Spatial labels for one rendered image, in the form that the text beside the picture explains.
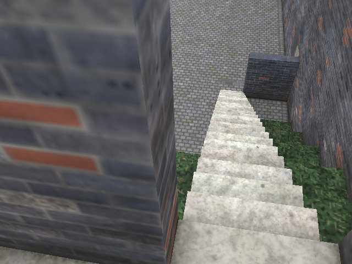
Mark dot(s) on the stairs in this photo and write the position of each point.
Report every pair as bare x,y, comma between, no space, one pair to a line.
240,181

